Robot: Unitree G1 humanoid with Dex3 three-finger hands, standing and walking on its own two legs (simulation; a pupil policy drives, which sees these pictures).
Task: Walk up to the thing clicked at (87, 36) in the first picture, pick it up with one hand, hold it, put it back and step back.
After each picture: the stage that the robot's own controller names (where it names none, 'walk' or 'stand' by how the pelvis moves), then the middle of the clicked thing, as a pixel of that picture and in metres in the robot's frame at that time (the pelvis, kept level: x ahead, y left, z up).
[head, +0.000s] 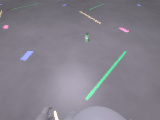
stand; (86, 37) +1.86 +0.13 -0.65
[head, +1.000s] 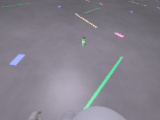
walk; (83, 41) +1.74 +0.13 -0.65
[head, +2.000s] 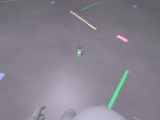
walk; (79, 51) +1.20 +0.18 -0.65
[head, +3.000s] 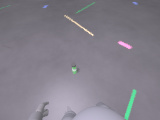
walk; (74, 68) +0.76 +0.23 -0.64
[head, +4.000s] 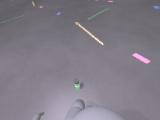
walk; (77, 84) +0.52 +0.24 -0.64
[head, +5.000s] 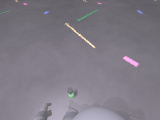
stand; (70, 93) +0.39 +0.23 -0.64
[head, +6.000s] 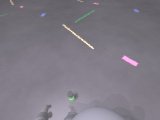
stand; (71, 96) +0.35 +0.23 -0.65
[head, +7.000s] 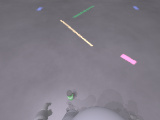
stand; (70, 95) +0.32 +0.22 -0.65
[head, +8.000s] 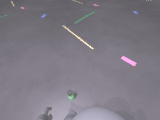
stand; (70, 95) +0.38 +0.24 -0.66
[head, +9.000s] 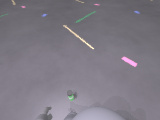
stand; (70, 95) +0.36 +0.24 -0.66
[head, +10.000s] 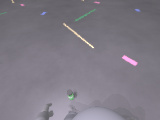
go down; (70, 95) +0.36 +0.24 -0.66
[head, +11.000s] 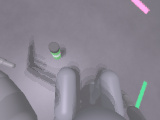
go down; (55, 52) +0.45 +0.26 -0.24
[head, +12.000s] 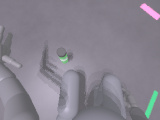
approach; (63, 56) +0.45 +0.25 -0.26
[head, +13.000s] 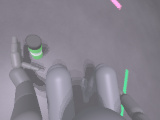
close in; (35, 49) +0.43 +0.29 -0.16
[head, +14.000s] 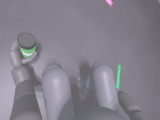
close; (28, 48) +0.43 +0.30 -0.16
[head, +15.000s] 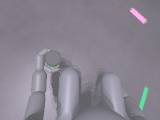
lift; (53, 62) +0.33 +0.26 -0.05
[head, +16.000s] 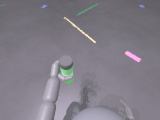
hold; (67, 71) +0.31 +0.16 +0.07
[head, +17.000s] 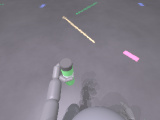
hold; (68, 73) +0.31 +0.16 +0.03
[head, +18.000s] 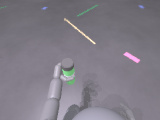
hold; (69, 73) +0.31 +0.15 +0.04
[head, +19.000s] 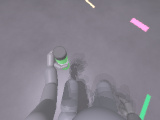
crouch; (62, 60) +0.39 +0.19 -0.04
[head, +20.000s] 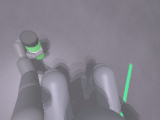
lower; (35, 48) +0.45 +0.26 -0.15
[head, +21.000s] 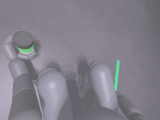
lower; (26, 48) +0.43 +0.28 -0.16
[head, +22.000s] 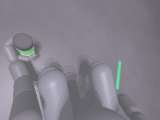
lower; (26, 50) +0.42 +0.29 -0.16
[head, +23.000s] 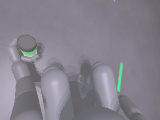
lower; (29, 51) +0.41 +0.28 -0.16
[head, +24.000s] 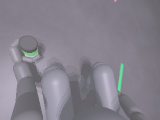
rest; (31, 51) +0.41 +0.28 -0.16
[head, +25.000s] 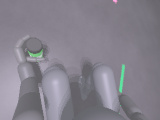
open; (35, 52) +0.41 +0.27 -0.16
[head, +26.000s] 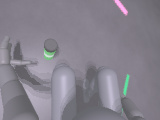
stand; (49, 51) +0.42 +0.25 -0.18
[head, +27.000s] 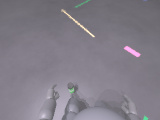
stand; (71, 88) +0.37 +0.18 -0.55
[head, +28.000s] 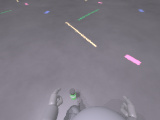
stand; (73, 94) +0.37 +0.19 -0.60
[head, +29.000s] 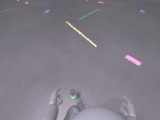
stand; (73, 94) +0.37 +0.18 -0.60
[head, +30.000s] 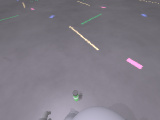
stand; (75, 95) +0.39 +0.18 -0.65
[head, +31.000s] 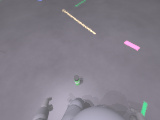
walk; (77, 80) +0.47 +0.17 -0.63
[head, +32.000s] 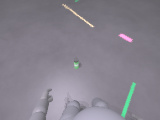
walk; (76, 63) +0.74 +0.18 -0.63
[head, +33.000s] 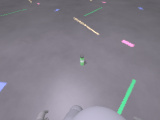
stand; (82, 60) +1.02 +0.21 -0.64
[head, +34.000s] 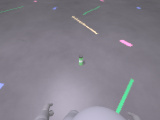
stand; (80, 60) +1.01 +0.18 -0.66
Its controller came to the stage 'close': yes
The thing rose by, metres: 0.68
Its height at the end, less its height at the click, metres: +0.00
